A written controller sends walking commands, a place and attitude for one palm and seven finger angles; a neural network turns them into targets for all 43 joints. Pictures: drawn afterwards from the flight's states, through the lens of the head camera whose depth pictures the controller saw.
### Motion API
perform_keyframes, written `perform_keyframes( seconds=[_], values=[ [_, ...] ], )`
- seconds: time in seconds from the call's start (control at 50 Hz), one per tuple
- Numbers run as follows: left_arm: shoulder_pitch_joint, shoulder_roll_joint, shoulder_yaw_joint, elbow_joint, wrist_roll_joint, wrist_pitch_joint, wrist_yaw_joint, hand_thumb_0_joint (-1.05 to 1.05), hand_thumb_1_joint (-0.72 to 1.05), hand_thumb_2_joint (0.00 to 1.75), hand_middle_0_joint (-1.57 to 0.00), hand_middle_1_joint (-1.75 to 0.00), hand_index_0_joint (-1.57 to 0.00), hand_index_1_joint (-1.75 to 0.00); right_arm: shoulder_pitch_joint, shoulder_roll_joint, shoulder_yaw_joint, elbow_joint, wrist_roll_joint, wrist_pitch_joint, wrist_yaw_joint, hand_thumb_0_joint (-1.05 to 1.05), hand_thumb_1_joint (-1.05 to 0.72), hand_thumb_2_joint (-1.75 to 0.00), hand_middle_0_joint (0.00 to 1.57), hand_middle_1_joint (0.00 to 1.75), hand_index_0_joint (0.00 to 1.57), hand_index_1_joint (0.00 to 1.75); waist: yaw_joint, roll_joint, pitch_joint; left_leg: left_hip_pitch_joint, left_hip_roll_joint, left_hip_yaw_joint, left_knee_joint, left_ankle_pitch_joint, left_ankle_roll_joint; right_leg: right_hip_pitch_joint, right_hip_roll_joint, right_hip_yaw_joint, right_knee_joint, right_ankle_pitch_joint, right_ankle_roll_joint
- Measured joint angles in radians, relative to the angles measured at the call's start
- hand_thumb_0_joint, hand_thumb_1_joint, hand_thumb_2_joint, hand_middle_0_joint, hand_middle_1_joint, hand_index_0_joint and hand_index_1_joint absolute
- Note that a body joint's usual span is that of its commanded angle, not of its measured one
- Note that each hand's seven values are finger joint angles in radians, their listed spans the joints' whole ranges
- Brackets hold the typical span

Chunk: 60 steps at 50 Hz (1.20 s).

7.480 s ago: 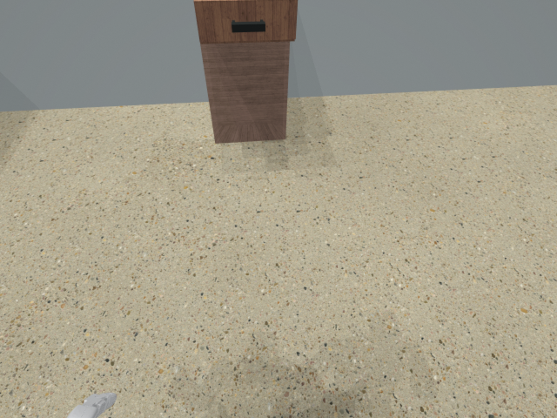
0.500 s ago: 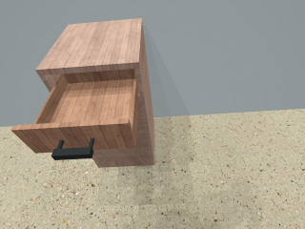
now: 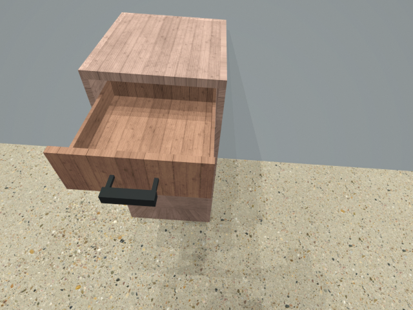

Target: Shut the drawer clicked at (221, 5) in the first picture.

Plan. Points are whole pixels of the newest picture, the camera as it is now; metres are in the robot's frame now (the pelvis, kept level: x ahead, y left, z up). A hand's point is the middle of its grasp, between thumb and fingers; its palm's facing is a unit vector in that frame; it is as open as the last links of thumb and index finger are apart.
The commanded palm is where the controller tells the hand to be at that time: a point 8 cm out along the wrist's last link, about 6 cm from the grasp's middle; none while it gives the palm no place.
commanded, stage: come to a stop and stand still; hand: left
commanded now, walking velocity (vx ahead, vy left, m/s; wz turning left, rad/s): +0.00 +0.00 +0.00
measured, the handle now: (131, 188) +0.36 +0.22 -0.01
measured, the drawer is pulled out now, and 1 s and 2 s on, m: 0.28 0.28 0.28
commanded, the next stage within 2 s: look again from close up in 0.34 s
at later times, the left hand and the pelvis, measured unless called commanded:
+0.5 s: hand out of the picture +0.02 +0.18 -0.18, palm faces +0.00 -0.98 -0.22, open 7.3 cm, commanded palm none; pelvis +0.01 +0.00 +0.00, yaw +0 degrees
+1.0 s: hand out of the picture +0.01 +0.15 -0.17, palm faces +0.01 -0.98 -0.21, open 7.3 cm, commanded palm none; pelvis +0.00 -0.03 +0.00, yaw -1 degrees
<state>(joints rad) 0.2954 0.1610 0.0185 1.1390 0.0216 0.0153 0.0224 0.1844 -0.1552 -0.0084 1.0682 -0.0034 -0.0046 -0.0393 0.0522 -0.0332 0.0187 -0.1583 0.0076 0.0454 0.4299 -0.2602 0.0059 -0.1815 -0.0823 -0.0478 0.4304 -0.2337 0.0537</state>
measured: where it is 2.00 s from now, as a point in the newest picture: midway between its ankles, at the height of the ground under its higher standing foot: outside the picture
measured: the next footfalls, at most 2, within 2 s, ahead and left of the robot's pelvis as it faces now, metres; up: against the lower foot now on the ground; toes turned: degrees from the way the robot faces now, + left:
none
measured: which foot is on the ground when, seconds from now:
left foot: down 0.00-1.00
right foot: down 0.00-1.00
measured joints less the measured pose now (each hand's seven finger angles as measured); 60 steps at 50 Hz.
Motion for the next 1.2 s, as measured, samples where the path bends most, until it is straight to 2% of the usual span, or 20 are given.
perform_keyframes(
  seconds=[0.18,0.44,0.54,0.72,1.08,1.2],
  values=[
    [-0.052,0.0,-0.008,-0.001,-0.004,-0.007,0.004,0.01,0.91,0.9,-0.19,-0.3,-0.2,-0.3,0.031,-0.011,0.004,0.033,0.001,-0.008,-0.001,0.0,-0.94,-0.9,0.2,0.3,0.2,0.29,-0.03,0.01,0.011,0.029,-0.008,0.012,-0.016,-0.007,0.01,0.029,-0.007,0.011,-0.026,0.004,0.013],
    [-0.071,0.007,-0.006,-0.004,-0.01,-0.007,0.009,0.01,0.91,0.9,-0.19,-0.3,-0.2,-0.3,0.116,0.021,0.013,0.089,0.001,-0.003,0.003,0.01,-0.92,-0.9,0.2,0.3,0.2,0.29,-0.051,0.026,0.032,0.048,-0.003,0.007,-0.032,-0.005,0.002,0.045,-0.002,0.005,-0.031,-0.003,0.006],
    [-0.052,-0.005,-0.025,-0.025,-0.006,-0.031,0.021,0.01,0.91,0.9,-0.2,-0.3,-0.2,-0.3,0.127,0.009,0.015,0.027,-0.005,-0.013,0.017,0.01,-0.91,-0.9,0.2,0.3,0.2,0.29,-0.062,0.053,0.04,-0.023,0.009,0.002,0.071,-0.049,0.001,-0.013,0.006,0.002,0.045,-0.032,-0.001],
    [-0.019,-0.013,-0.031,-0.04,-0.008,-0.017,0.011,0.01,0.91,0.9,-0.2,-0.3,-0.2,-0.3,0.122,-0.015,0.025,0.0,-0.007,-0.007,0.014,0.02,-0.93,-0.9,0.2,0.3,0.2,0.29,-0.052,0.08,0.019,-0.008,0.008,0.007,0.098,-0.067,-0.004,-0.018,0.002,0.01,0.108,-0.069,-0.007],
    [-0.02,-0.016,-0.029,-0.04,-0.008,-0.023,0.002,0.01,0.91,0.9,-0.2,-0.3,-0.2,-0.3,0.093,-0.016,0.031,0.034,-0.004,-0.004,0.016,0.01,-0.91,-0.9,0.2,0.3,0.2,0.29,-0.043,0.051,0.04,0.012,0.038,-0.003,0.023,-0.02,-0.044,-0.016,0.034,-0.003,0.078,-0.051,-0.045],
    [-0.01,-0.015,-0.021,-0.042,-0.001,-0.021,-0.003,0.01,0.91,0.9,-0.2,-0.3,-0.21,-0.3,0.108,-0.012,0.028,0.041,-0.01,0.006,0.022,0.01,-0.91,-0.9,0.2,0.3,0.2,0.29,-0.041,0.045,0.032,-0.002,0.047,-0.016,0.063,-0.049,-0.042,-0.018,0.042,-0.015,0.101,-0.076,-0.054]
  ],
)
